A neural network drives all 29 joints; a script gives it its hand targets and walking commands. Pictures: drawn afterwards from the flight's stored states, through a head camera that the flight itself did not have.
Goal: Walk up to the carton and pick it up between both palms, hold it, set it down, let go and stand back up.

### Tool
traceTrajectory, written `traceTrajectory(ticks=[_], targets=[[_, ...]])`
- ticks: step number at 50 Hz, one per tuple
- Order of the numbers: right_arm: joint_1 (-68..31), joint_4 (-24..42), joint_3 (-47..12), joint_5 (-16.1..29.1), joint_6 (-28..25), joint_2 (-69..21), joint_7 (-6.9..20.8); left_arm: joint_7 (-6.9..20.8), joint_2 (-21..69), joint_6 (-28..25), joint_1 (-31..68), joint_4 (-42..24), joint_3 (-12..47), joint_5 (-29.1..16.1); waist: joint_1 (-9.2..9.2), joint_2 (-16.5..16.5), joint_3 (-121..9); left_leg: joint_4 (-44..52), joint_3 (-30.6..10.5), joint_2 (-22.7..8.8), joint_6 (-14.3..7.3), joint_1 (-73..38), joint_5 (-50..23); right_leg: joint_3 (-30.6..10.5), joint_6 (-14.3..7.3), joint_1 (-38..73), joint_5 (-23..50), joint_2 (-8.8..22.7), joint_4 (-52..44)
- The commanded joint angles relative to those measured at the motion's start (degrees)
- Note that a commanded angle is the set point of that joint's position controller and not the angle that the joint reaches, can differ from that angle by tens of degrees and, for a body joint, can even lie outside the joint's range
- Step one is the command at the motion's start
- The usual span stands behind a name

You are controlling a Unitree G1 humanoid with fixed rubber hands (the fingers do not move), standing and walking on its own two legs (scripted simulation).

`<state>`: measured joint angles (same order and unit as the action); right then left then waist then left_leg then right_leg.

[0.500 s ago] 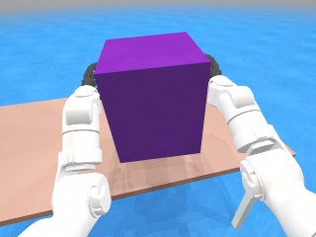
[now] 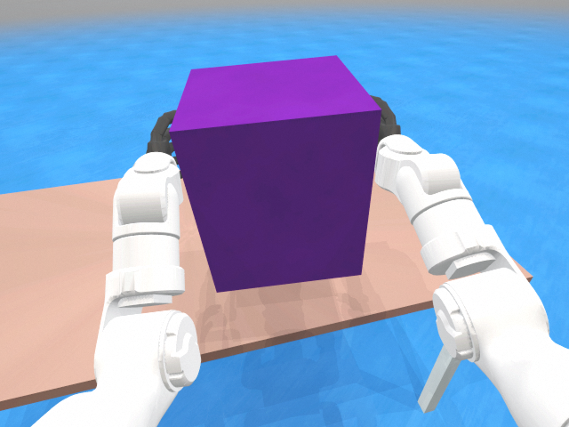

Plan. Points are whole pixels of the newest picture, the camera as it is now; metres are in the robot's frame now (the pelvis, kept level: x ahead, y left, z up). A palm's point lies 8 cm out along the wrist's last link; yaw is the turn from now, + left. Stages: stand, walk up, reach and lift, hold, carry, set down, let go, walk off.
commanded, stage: hold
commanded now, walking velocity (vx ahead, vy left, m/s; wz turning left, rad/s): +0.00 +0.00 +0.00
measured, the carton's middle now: (277, 173) +0.38 +0.00 +0.22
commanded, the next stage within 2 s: none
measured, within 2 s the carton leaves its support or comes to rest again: neither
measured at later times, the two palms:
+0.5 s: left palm (162, 165) +0.37 +0.15 +0.26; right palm (385, 149) +0.37 -0.15 +0.26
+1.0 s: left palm (162, 165) +0.37 +0.15 +0.26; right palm (385, 148) +0.37 -0.15 +0.26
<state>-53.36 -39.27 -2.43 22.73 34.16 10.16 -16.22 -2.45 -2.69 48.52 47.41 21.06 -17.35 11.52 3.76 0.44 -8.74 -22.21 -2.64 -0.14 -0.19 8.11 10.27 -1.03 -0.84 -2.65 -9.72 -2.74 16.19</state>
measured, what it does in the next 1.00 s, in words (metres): stands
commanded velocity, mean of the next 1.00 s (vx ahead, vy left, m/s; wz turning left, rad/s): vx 0.00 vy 0.00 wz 0.00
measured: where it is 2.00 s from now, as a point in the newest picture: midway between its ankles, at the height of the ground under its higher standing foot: outside the picture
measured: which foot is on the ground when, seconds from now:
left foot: down 0.00-1.00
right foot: down 0.00-1.00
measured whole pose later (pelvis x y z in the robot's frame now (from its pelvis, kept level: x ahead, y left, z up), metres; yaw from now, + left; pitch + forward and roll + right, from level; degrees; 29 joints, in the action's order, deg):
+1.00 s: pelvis +0.00 +0.00 +0.00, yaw +0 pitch -4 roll -1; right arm -53.7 -40.2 -2.7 22.8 34.0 10.1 -16.1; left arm -2.7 -2.8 48.5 47.6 21.6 -17.5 11.2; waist 3.9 0.4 -9.1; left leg -22.3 -3.2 0.0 -0.1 8.3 10.3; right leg -1.1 -0.9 -2.8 -9.8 -2.8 16.2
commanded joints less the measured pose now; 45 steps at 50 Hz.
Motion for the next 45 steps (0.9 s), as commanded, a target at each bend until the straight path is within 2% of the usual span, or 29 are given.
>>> traceTrajectory(ticks=[1, 3, 6, 8, 9, 15, 16, 20, 23, 29, 31, 35, 40, 45], targets=[[-51.91, 19.47, -14.84, 9.6, -1.8, -42.9, 7.77, 7.58, 35.95, -6.38, 49.69, -10.2, 23.53, -10.82, -0.29, 0.68, -20.83, 0.65, 0.21, 1.9, 1.89, -11.1, -14.77, 0.46, 4.33, -0.1, 12.16, -1.69, -1.73], [-52.37, 21.2, -14.83, 9.69, -2.1, -43.27, 7.72, 7.49, 37.01, -6.71, 50.49, -11.64, 25.02, -12.06, 0.45, 1.55, -22.94, 0.37, -0.05, 1.78, 2.05, -11.53, -15.2, 0.27, 4.19, -0.04, 12.59, -1.75, -1.51], [-52.0, 19.21, -14.32, 9.07, -1.72, -42.88, 7.66, 7.61, 35.91, -6.6, 50.09, -9.83, 23.44, -11.36, 0.18, 0.53, -20.43, 0.88, 0.17, 1.9, 1.73, -10.84, -13.52, 0.41, 4.47, -0.53, 11.34, -1.53, -1.88], [-52.16, 18.31, -13.53, 8.68, -1.81, -42.64, 7.69, 7.82, 36.19, -6.64, 50.96, -9.25, 23.5, -11.16, 0.29, 1.41, -19.76, 1.23, 0.15, 1.81, 1.81, -9.66, -12.49, 0.12, 4.2, -0.67, 9.82, -1.26, -2.22], [-53.04, 20.0, -14.03, 9.1, -2.15, -43.31, 7.74, 7.73, 37.01, -6.83, 51.19, -10.15, 24.22, -11.84, 0.35, 1.38, -21.58, 0.94, -0.05, 1.81, 1.85, -10.18, -12.84, 0.25, 4.06, -0.48, 10.03, -1.45, -2.01], [-51.77, 18.54, -13.75, 9.49, -1.88, -42.72, 7.8, 7.49, 36.37, -6.75, 51.34, -10.54, 23.93, -11.49, 0.63, 2.33, -21.1, 0.78, -0.19, 1.87, 2.27, -10.42, -14.3, 0.13, 4.22, -0.41, 11.38, -1.29, -1.78], [-51.15, 18.43, -13.47, 9.25, -1.86, -42.25, 7.77, 7.56, 36.51, -6.76, 50.99, -11.0, 24.33, -11.57, 1.12, 2.69, -21.61, 0.66, -0.16, 1.87, 2.52, -10.77, -14.51, 0.21, 4.16, -0.34, 11.61, -1.39, -1.68], [-51.67, 18.86, -13.81, 9.31, -2.02, -42.3, 7.79, 7.68, 36.41, -6.75, 50.32, -10.21, 23.9, -11.26, 0.56, 1.88, -21.54, 0.52, -0.31, 1.8, 2.35, -11.42, -15.3, 0.55, 4.16, -0.2, 11.92, -1.65, -1.7], [-52.12, 17.38, -13.04, 8.49, -1.99, -42.23, 8.08, 7.69, 36.72, -6.74, 50.89, -8.43, 23.03, -10.77, 0.36, 1.57, -19.54, 1.55, -0.1, 1.61, 2.12, -10.36, -12.32, 0.56, 3.95, -1.43, 8.35, -1.56, -2.24], [-52.71, 18.98, -14.37, 9.38, -2.35, -42.85, 8.12, 7.02, 36.9, -7.25, 51.33, -10.18, 23.93, -11.62, -0.07, 1.4, -22.48, 0.1, -0.25, 1.65, 2.19, -11.23, -16.15, 0.46, 4.01, -0.27, 12.39, -1.89, -1.54], [-53.63, 19.56, -14.63, 9.69, -2.33, -43.36, 7.99, 7.11, 36.46, -7.07, 51.41, -9.94, 23.18, -11.53, -0.42, 0.69, -22.54, 0.33, 0.01, 1.87, 1.8, -11.03, -15.27, 0.38, 4.39, 0.29, 12.67, -1.68, -1.39], [-53.23, 21.65, -14.78, 9.88, -2.32, -43.23, 7.63, 7.13, 36.99, -7.01, 50.7, -10.55, 24.36, -12.3, 0.22, 1.18, -23.35, -0.03, -0.18, 1.9, 1.85, -11.14, -15.76, 0.18, 4.28, 0.25, 13.31, -1.66, -1.49], [-51.36, 19.36, -13.79, 9.4, -1.92, -42.63, 7.65, 7.45, 37.09, -6.91, 51.01, -11.26, 24.75, -11.99, 1.21, 2.35, -21.64, 0.3, -0.45, 1.78, 2.43, -10.8, -14.79, 0.29, 3.96, -0.48, 11.69, -1.51, -1.75], [-50.84, 18.35, -13.86, 9.07, -1.63, -42.03, 7.68, 7.53, 36.16, -6.6, 49.99, -10.33, 23.73, -11.11, 0.74, 1.71, -20.77, 0.43, -0.25, 1.81, 2.28, -10.94, -15.18, 0.16, 4.24, -0.14, 12.33, -1.51, -1.75]])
